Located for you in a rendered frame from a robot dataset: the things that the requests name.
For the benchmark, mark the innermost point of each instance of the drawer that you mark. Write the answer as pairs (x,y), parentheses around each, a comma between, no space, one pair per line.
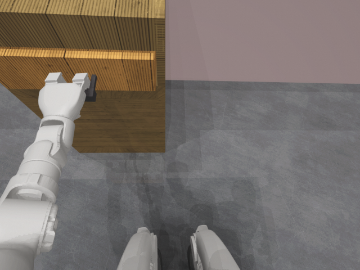
(116,70)

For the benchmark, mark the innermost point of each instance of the robot left upper arm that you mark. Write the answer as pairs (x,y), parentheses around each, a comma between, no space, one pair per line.
(27,228)

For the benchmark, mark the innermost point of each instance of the left robot hand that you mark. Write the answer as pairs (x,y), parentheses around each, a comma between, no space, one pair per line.
(60,98)

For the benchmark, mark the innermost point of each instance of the robot right shin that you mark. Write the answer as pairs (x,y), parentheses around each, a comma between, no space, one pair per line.
(199,266)

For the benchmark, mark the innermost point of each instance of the right robot thigh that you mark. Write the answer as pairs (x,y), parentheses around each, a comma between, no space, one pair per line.
(208,249)

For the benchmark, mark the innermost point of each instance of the left robot forearm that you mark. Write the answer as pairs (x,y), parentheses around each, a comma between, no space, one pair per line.
(40,170)

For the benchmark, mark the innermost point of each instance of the cabinet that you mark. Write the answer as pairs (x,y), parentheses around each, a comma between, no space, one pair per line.
(119,121)

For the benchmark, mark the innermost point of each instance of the handle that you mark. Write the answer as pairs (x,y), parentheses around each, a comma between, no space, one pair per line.
(90,92)

